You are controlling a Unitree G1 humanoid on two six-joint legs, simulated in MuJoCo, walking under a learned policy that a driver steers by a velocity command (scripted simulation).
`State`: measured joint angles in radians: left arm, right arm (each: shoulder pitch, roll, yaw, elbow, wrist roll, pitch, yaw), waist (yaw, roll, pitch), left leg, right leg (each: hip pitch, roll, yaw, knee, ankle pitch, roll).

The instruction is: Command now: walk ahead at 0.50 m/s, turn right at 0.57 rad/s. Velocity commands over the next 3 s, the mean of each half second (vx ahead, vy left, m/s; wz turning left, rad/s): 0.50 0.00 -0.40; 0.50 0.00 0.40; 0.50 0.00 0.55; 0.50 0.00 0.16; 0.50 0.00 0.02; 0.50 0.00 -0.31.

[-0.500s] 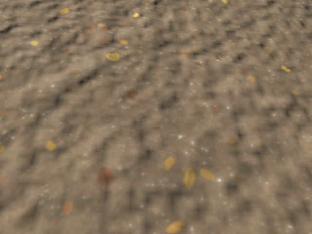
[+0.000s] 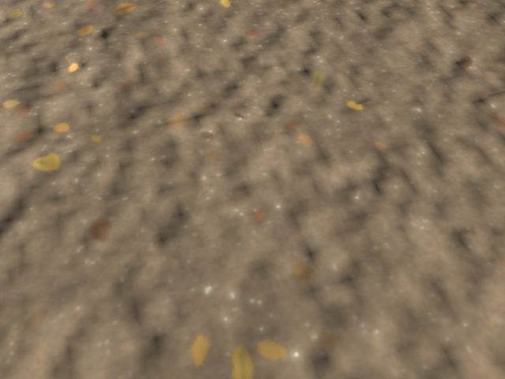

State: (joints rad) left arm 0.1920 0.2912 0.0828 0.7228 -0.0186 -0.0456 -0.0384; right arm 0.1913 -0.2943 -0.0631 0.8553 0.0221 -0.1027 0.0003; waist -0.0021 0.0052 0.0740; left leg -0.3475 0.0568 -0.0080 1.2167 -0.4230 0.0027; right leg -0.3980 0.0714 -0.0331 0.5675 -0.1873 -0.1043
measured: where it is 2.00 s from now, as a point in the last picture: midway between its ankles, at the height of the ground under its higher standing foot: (219, 182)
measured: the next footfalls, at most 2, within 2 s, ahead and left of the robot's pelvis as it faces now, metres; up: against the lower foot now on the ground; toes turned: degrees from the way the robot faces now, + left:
left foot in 0.38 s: +0.41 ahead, +0.12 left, +0.00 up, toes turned -13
right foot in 0.84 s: +0.61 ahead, -0.14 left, +0.00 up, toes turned +4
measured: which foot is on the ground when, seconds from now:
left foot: up 0.00-0.36, down 0.38-0.84, up 0.86-1.00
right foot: down 0.00-0.40, up 0.42-0.82, down 0.84-1.00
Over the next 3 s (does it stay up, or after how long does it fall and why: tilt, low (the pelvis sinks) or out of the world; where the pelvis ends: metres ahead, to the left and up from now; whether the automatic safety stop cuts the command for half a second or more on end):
stays up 1.60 0.38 0.00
